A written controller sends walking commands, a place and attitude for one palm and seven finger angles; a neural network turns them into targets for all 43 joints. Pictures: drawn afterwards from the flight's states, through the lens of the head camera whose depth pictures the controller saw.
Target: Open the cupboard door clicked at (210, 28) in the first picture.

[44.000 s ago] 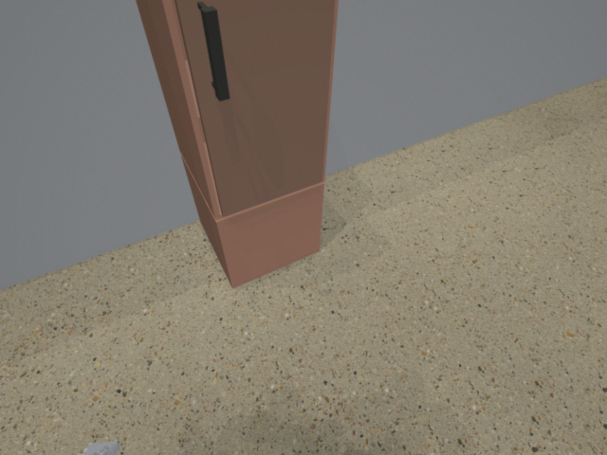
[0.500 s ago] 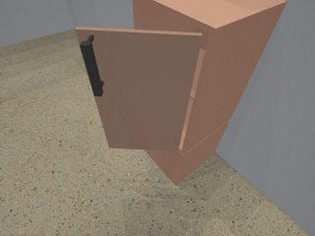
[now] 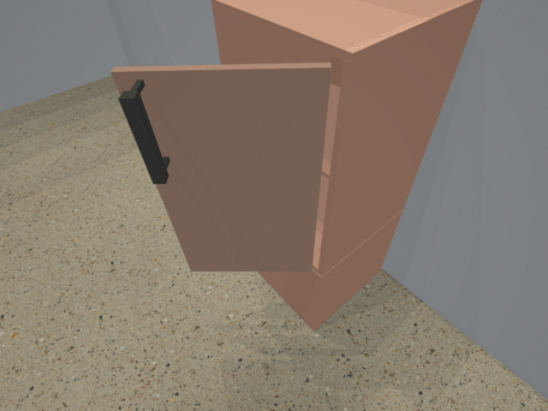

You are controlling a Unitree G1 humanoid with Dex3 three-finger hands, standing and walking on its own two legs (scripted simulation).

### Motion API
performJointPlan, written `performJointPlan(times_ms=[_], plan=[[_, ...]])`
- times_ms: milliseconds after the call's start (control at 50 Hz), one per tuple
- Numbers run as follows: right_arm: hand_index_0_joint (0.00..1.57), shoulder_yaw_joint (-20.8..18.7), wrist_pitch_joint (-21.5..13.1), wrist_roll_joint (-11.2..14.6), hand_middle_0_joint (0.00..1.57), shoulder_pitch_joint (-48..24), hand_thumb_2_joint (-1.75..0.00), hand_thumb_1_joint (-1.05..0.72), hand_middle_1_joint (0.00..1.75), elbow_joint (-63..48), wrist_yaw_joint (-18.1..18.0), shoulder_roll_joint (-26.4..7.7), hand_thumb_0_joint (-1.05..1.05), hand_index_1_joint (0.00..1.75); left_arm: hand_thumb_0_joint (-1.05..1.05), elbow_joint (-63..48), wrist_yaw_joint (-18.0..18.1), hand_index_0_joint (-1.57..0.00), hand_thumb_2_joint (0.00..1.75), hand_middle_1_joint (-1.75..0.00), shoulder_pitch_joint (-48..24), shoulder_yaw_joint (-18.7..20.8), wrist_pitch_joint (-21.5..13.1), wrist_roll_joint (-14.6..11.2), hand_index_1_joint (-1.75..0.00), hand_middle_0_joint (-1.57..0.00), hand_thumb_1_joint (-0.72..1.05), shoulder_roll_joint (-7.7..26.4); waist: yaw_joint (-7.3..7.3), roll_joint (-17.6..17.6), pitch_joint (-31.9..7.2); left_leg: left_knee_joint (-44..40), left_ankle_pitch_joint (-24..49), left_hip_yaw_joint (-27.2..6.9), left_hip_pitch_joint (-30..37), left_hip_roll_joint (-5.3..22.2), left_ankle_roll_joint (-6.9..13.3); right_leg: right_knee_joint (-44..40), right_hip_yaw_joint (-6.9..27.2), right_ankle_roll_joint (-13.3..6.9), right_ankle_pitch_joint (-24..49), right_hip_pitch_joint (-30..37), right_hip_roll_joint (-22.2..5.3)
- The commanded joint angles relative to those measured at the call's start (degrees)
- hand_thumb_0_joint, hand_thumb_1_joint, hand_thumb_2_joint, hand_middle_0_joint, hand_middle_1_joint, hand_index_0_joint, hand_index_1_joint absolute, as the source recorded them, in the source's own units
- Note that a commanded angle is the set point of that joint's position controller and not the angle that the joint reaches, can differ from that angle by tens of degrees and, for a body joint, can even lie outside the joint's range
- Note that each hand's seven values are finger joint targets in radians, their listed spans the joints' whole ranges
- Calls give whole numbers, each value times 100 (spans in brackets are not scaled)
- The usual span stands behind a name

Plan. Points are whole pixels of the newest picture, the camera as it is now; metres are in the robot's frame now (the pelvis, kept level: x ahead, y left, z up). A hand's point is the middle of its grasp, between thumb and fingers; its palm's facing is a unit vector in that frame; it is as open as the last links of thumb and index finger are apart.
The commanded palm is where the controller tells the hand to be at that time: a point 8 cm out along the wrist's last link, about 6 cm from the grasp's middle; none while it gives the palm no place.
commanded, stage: look again from close up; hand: left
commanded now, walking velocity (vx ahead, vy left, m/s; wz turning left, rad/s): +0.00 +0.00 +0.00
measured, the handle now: (150, 134) +0.52 +0.24 +0.15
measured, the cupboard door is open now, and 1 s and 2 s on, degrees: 49 49 49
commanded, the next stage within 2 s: raise the hand with hooked fingers in 0.04 s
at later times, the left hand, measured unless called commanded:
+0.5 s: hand (154, 381) +0.17 +0.18 -0.01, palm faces +0.01 -1.00 -0.04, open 8.3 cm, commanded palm +0.13 +0.24 -0.01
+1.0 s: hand (101, 333) +0.21 +0.24 +0.06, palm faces +0.06 -0.99 -0.08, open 11.2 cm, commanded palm +0.17 +0.29 +0.06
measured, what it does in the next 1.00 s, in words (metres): stands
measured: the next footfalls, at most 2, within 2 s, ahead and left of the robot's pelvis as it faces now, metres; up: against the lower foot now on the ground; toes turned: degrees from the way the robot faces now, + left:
none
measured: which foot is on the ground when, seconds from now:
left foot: down 0.00-1.00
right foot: down 0.00-1.00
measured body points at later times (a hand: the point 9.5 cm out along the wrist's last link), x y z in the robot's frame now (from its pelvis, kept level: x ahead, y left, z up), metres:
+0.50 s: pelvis -0.02 -0.02 -0.05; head +0.01 -0.02 +0.40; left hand +0.16 +0.23 +0.00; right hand +0.22 -0.27 -0.07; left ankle -0.04 +0.11 -0.74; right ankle +0.03 -0.11 -0.74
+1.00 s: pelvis -0.01 +0.00 -0.03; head +0.01 +0.00 +0.42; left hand +0.20 +0.29 +0.06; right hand +0.14 -0.22 -0.11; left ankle -0.04 +0.11 -0.74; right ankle +0.03 -0.11 -0.74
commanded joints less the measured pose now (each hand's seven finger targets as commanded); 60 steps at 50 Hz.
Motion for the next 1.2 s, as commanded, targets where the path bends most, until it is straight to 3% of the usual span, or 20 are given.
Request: performJointPlan(times_ms=[0,100,120,140,160,180,200,220,260,280,320,360,380,440,480,540,620,780,940,1180], plan=[[20,-141,-85,-6,20,284,-90,-90,30,-103,-44,-579,0,30,0,-193,28,-20,90,-30,269,158,-80,6,-30,-20,90,691,74,-305,328,-644,774,-474,-674,527,134,-456,612,-231,950,412,-479],[20,-149,-83,1,20,173,-90,-90,30,-48,-48,-627,0,30,0,-213,23,-20,90,-30,155,179,-79,7,-30,-20,90,765,82,-217,220,-640,900,-446,-575,561,111,-471,610,-230,1163,523,-496],[20,-226,-78,65,20,-319,-90,-90,30,-369,-5,-744,0,30,0,53,255,-20,90,-30,787,185,-106,34,-30,-20,90,762,312,-1167,174,502,1266,-163,-896,740,-27,-224,692,-80,3603,626,-790],[20,-412,-976,355,20,-479,-90,-90,30,-2423,-225,-1623,0,30,0,-8717,147,-20,89,-32,-3964,1230,-1439,-1069,-32,-20,88,2182,-310,261,-2601,-221,1711,-371,198,-39,104,-31,573,-159,2371,1117,-270],[20,-323,-1472,213,20,-813,-90,-90,30,-2205,-432,-1183,0,30,0,-7229,329,-20,88,-33,-794,1061,-1179,-601,-33,-20,85,1786,250,1406,-2428,-260,2227,-181,362,11,80,118,382,-327,1200,1036,9],[20,-303,-1650,331,20,-920,-90,-90,30,-2260,-385,-916,0,30,0,-6487,427,-21,87,-34,736,431,-484,-900,-34,-21,83,482,146,1476,-1281,-272,1825,-285,-330,25,-200,-28,39,-269,529,448,5],[20,-274,-1713,335,20,-725,-90,-90,30,-2123,-353,-1003,0,30,0,-6228,355,-21,86,-36,400,374,-525,-993,-36,-21,81,213,-142,326,-307,-144,1222,-349,-773,22,-97,-155,-148,-108,383,-83,11],[20,-402,-1815,288,20,-796,-90,-90,30,-2451,-317,-1165,0,30,0,-6417,227,-21,85,-37,-12,700,-879,-1093,-37,-21,78,525,-215,-339,223,65,700,-461,-1194,-9,5,-167,-185,-35,-47,-571,22],[20,-557,-1939,151,20,-809,-90,-90,30,-2754,-229,-1148,0,30,0,-5710,-236,-21,83,-40,1295,1079,-1674,-1209,-40,-21,74,418,134,-1220,-133,556,251,-349,-1833,-68,27,164,-244,1,-760,-900,66],[20,-587,-1969,157,20,-872,-90,-90,30,-2958,-127,-1135,0,30,0,-5312,-583,-21,82,-42,1861,1172,-2045,-1254,-42,-21,71,385,331,-1012,-165,838,226,-273,-2123,-136,-17,437,-149,-52,-754,-955,31],[20,-667,-1943,136,20,-977,-90,-90,30,-3235,36,-1118,0,30,0,-5289,-1300,-22,80,-45,2133,1356,-2991,-1413,-45,-22,67,407,424,-1286,-514,1505,118,-145,-2858,-196,-79,1069,21,-76,-662,-1156,26],[20,-712,-1952,135,20,-1148,-90,-90,30,-3625,167,-1221,0,30,0,-5462,-2031,-22,78,-48,2023,1368,-3690,-1496,-48,-22,62,584,363,-973,-758,2099,-52,-100,-3292,-270,-51,1400,322,-115,-562,-1341,-76],[20,-743,-1879,214,20,-1100,-90,-90,30,-3745,181,-1268,0,30,0,-5299,-2257,-22,77,-50,2152,1650,-3591,-1554,-50,-22,60,853,479,-766,-861,2237,-51,-65,-3417,-285,-18,1438,538,-157,-604,-1314,-146],[20,-658,-1726,341,20,-1191,-90,-90,30,-4303,34,-1271,0,30,0,-6445,-2470,-23,74,-54,1488,1708,-2932,-1967,-54,-23,53,960,401,-573,-1418,2327,-142,-7,-3428,-358,77,1312,675,-45,-935,-1194,-143],[20,-597,-1656,318,20,-1010,-90,-90,30,-4370,-72,-1244,0,30,0,-7192,-2288,-23,72,-57,657,1739,-2718,-2052,-57,-23,48,1098,162,-507,-1457,2462,-159,-136,-3376,-298,106,1324,749,30,-1074,-1397,-95],[20,-539,-1620,261,20,-635,-90,-90,30,-4227,-145,-1119,0,30,0,-8214,-1917,-24,69,-62,251,1588,-2807,-1785,-62,-24,41,1079,20,240,-1789,2425,489,-300,-2785,-132,130,1623,416,-33,62,-1303,45],[20,-415,-1631,251,20,-538,-90,-90,30,-3909,-243,-1176,0,30,0,-8043,-1946,-24,65,-68,-214,1480,-2738,-1629,-68,-24,32,1252,-213,331,-1490,2363,515,-465,-2610,-31,135,1660,147,-47,218,-1531,141],[20,-212,-1745,332,20,-926,-90,-90,30,-3908,-327,-1178,0,30,0,-7178,-2303,-25,57,-80,217,2136,-1534,-2022,-80,-25,13,1621,272,-42,-1575,1650,710,-577,-2491,-43,79,1209,-26,-61,241,-542,122],[20,-178,-1976,305,20,-697,-90,-90,30,-3764,-274,-1253,0,30,0,-7403,-2113,-27,49,-92,-126,2360,-1542,-2093,-92,-27,-6,1737,231,-146,-1346,1207,749,-523,-2155,-10,41,934,-145,-21,241,-476,117],[20,-97,-2058,383,20,-746,-90,-90,30,-3585,-456,-1370,0,30,0,-7318,-2272,-29,37,-110,-1719,2639,-1053,-2068,-110,-29,-34,2328,286,468,-1080,594,944,-587,-1253,9,14,453,-175,-105,435,-21,171]])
